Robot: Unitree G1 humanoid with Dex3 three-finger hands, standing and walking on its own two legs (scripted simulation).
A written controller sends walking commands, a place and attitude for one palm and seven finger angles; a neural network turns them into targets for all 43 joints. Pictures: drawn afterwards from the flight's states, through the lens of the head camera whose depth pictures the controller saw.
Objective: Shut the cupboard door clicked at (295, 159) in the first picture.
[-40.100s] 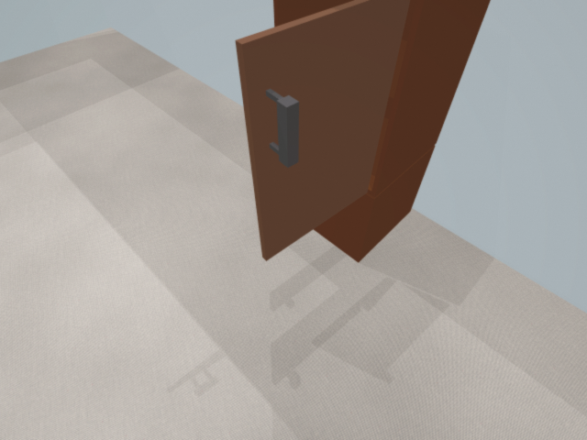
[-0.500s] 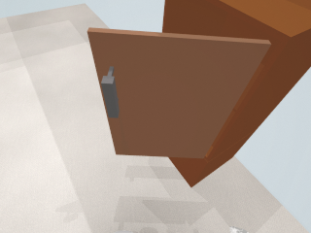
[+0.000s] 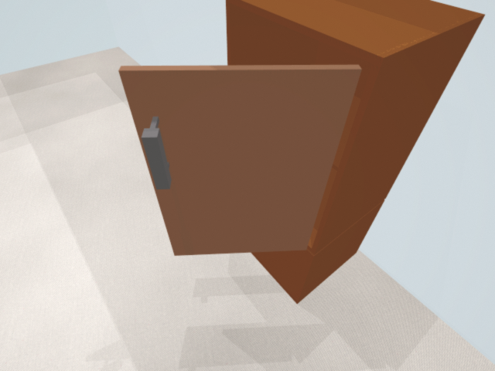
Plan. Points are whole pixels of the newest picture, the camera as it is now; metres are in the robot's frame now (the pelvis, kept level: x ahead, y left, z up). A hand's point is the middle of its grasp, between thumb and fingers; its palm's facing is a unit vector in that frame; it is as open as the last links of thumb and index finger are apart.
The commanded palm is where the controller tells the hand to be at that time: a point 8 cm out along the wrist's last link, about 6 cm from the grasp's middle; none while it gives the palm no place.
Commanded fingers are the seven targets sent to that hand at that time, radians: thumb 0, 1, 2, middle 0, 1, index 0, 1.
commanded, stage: come to a stop and stand still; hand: left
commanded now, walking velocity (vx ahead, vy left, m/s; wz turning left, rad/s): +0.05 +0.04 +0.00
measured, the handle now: (159, 153) +0.49 +0.20 +0.09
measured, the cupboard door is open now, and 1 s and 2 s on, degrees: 55 55 55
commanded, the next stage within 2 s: look again from close up in 0.10 s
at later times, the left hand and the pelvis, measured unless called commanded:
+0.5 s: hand out of the picture +0.01 +0.19 -0.18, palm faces +0.03 -0.97 -0.23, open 7.4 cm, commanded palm none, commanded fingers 0.00 0.90 0.90 -0.20 -0.30 -0.20 -0.30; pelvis -0.01 +0.00 -0.01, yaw +1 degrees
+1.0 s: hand out of the picture -0.05 +0.23 -0.17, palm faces +0.02 -0.96 -0.27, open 7.4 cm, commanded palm none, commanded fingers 0.00 0.90 0.90 -0.20 -0.30 -0.20 -0.30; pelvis -0.05 +0.01 +0.00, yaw +2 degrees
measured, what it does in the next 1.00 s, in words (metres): stands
